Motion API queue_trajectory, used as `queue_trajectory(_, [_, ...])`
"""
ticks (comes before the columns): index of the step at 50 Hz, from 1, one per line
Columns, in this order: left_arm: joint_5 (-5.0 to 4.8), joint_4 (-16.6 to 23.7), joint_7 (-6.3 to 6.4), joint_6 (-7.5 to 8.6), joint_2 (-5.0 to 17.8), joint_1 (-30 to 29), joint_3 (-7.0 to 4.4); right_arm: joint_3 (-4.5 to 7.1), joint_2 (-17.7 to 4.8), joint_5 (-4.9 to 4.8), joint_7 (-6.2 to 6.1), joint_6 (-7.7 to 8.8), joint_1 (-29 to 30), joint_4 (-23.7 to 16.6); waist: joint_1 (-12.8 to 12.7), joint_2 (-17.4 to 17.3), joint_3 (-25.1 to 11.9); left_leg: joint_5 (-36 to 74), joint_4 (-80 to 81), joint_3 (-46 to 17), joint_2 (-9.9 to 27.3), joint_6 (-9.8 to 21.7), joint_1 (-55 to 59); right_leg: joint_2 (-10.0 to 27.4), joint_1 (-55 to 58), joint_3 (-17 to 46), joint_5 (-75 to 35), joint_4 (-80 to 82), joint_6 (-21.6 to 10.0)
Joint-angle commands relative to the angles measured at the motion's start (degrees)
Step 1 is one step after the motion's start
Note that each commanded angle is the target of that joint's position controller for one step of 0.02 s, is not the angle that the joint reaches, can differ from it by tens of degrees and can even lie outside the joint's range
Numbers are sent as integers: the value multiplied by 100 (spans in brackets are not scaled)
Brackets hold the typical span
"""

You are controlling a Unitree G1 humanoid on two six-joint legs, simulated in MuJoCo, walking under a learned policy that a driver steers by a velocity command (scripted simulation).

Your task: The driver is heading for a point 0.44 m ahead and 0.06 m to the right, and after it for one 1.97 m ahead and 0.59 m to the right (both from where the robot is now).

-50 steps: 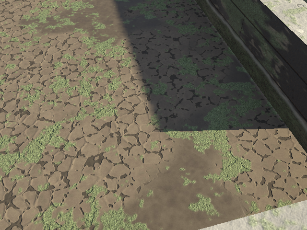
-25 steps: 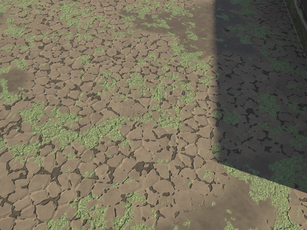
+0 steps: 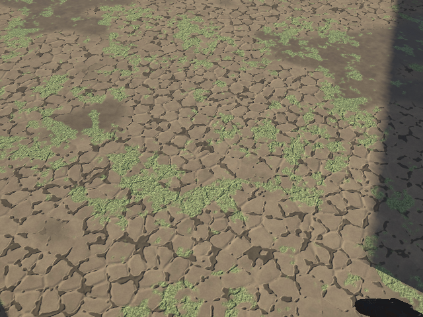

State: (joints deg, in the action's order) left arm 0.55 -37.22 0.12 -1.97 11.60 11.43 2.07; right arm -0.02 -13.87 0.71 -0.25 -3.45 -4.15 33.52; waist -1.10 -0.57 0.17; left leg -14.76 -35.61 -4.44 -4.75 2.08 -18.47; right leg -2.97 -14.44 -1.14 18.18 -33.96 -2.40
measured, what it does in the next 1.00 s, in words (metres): stands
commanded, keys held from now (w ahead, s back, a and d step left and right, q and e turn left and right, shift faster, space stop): w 0.32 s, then no key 0.68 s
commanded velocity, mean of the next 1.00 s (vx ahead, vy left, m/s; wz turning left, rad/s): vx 0.27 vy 0.00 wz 0.05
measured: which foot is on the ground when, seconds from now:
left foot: down 0.00-1.00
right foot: down 0.00-1.00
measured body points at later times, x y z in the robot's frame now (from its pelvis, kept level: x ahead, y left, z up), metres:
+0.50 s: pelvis +0.03 +0.02 +0.00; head +0.03 +0.03 +0.45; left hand +0.23 +0.24 -0.09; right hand +0.22 -0.19 -0.09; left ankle +0.04 +0.09 -0.73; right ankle +0.00 -0.10 -0.73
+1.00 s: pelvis +0.04 +0.03 +0.02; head +0.04 +0.03 +0.47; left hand +0.20 +0.25 -0.09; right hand +0.17 -0.20 -0.09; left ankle +0.04 +0.09 -0.73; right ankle +0.00 -0.10 -0.73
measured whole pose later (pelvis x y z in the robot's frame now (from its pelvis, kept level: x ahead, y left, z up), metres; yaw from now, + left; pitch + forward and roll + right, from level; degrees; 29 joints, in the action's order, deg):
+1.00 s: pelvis +0.04 +0.03 +0.02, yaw +0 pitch +0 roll +1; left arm 2.5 -38.6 0.1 -3.5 12.3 9.7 2.9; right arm -3.5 -11.3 1.2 1.4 -4.4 -11.3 39.6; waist 0.7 1.5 -0.4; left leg -6.9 -13.8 -3.2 -7.4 5.7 -6.5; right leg 0.8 -5.7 1.2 13.2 -18.8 0.3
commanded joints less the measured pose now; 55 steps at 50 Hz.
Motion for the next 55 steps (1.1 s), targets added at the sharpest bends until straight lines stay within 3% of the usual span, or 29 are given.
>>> queue_trajectory(1, [0,538,-8,131,657,-675,-146,16,-213,80,17,-14,196,-365,344,460,-401,111,280,-7,175,70,408,799,119,1050,-1378,805,-264])
queue_trajectory(6, [84,594,-5,17,457,-458,-100,-23,-366,-43,-48,-78,473,-369,209,-419,-330,550,605,-643,520,336,343,352,191,272,-568,138,-44])
queue_trajectory(8, [99,584,9,30,470,-385,-111,-26,-410,-80,-57,-88,509,-386,168,-520,-273,662,748,-916,667,426,227,281,252,135,-436,-13,12])
queue_trajectory(9, [75,586,19,87,496,-381,-128,1,-461,-142,-85,-104,562,-411,143,-502,-268,768,749,-1025,719,451,206,276,264,105,-481,-75,39])
queue_trajectory(12, [79,561,38,143,472,-375,-138,-8,-439,-150,-111,-107,535,-406,149,-286,-363,1051,685,-1029,695,449,186,311,474,111,-715,-100,36])
queue_trajectory(13, [74,691,37,89,524,-627,-147,-39,-340,-132,-30,-80,716,-472,201,6,-223,2126,287,-615,617,386,31,454,537,290,-1791,-112,41])
queue_trajectory(14, [85,668,44,52,539,-582,-173,-42,-302,-82,-14,-39,553,-420,246,133,-554,2327,129,-430,508,335,75,531,828,372,-2214,-202,-6])
queue_trajectory(16, [74,687,69,-19,505,-592,-194,-54,-279,-40,-15,12,477,-363,228,159,-759,2396,72,-302,446,279,63,599,1027,405,-2476,-289,-47])
queue_trajectory(19, [83,721,62,-104,403,-713,-184,-93,-227,-61,0,4,384,-297,238,97,-740,2228,263,-448,539,323,116,493,885,315,-1751,-330,23])
queue_trajectory(20, [78,585,52,-73,310,-478,-168,-91,-291,-140,-71,-32,158,-192,154,-132,-902,1135,708,-921,640,387,219,311,883,119,-298,-259,71])
queue_trajectory(21, [73,600,30,-72,266,-566,-141,-104,-314,-156,-82,-78,361,-250,101,-294,-411,716,990,-1211,787,445,43,238,569,88,216,-128,105])
queue_trajectory(22, [56,748,12,-100,314,-934,-133,-146,-230,-127,4,-77,665,-396,152,-164,-21,1537,831,-998,840,425,-248,315,467,225,-387,-47,141])
queue_trajectory(23, [68,708,-7,-107,309,-914,-141,-166,-180,-85,33,-55,489,-345,214,-74,-278,1537,874,-925,802,382,-224,370,722,318,-502,16,127])
queue_trajectory(25, [70,671,-15,-115,239,-882,-110,-204,-124,-34,42,-2,357,-267,208,-6,-384,1331,1030,-794,720,292,-179,495,954,475,-734,277,99])
queue_trajectory(26, [43,429,-3,-73,202,-537,-112,-200,-157,-97,-40,2,74,-98,143,-113,-650,269,1459,-1079,748,278,-26,444,1224,416,31,505,87])
queue_trajectory(27, [49,621,0,-96,261,-975,-100,-228,-106,-54,17,17,490,-258,165,40,26,1133,1305,-827,719,246,-204,554,903,580,-787,654,96])
queue_trajectory(28, [65,566,5,-100,233,-1006,-88,-223,-101,-18,41,29,304,-187,267,49,-232,1250,1483,-817,752,218,77,643,992,654,-952,785,88])
queue_trajectory(29, [98,519,5,-110,159,-977,-52,-287,68,-23,75,34,316,-196,285,43,-279,1565,1613,-829,769,186,344,713,954,677,-1153,993,166])
queue_trajectory(33, [62,320,-15,-161,303,-779,-110,-232,-75,-17,132,93,2,24,277,62,-453,1987,1850,-811,840,249,917,745,1102,719,-1169,1395,200])
queue_trajectory(42, [12,167,-11,-170,271,-697,-147,-196,-33,-84,141,147,-99,165,243,45,-513,1990,2123,-748,919,292,1148,823,1073,754,-1194,1666,203])
queue_trajectory(44, [53,145,-2,-236,242,-672,-136,-225,37,-47,186,156,-114,191,232,34,-472,1967,2178,-727,902,303,1162,831,1035,747,-1161,1702,183])
queue_trajectory(45, [280,296,32,-222,590,-380,-83,-185,-384,87,225,79,-721,287,173,86,-358,2468,2348,-1162,1016,456,1265,745,1055,789,-923,1604,-70])
queue_trajectory(46, [272,255,43,-157,532,-312,-80,-148,-442,24,200,27,-608,308,95,26,-321,2655,2314,-1138,1075,503,1452,805,869,801,-979,1654,-74])
queue_trajectory(49, [205,292,9,-25,561,-307,-3,-207,-306,81,131,-68,-531,146,172,3,-413,2524,2248,-1053,1016,547,1703,829,602,787,-944,1634,-66])
queue_trajectory(55, [189,382,-23,57,714,-190,49,-234,-395,107,106,-109,-676,77,170,69,-306,1911,2305,-1041,948,557,1498,843,571,777,-857,1684,-82])
Velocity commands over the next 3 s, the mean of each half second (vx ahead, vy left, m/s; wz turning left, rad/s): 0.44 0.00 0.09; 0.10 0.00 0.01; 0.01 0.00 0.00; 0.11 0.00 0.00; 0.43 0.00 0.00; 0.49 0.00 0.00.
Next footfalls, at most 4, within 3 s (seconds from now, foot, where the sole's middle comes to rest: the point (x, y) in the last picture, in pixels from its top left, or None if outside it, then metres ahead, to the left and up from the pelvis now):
none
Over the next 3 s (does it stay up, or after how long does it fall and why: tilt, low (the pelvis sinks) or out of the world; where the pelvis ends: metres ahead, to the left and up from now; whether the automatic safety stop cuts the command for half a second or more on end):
stays up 0.03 0.01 0.00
